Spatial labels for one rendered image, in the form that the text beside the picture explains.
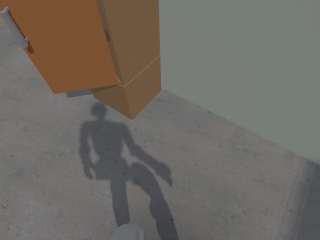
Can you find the robot left thigh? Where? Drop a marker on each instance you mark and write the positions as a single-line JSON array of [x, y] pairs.
[[128, 232]]

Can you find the cupboard door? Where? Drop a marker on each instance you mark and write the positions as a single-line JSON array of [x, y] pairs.
[[66, 42]]

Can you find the handle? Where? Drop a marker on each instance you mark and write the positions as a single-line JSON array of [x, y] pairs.
[[6, 17]]

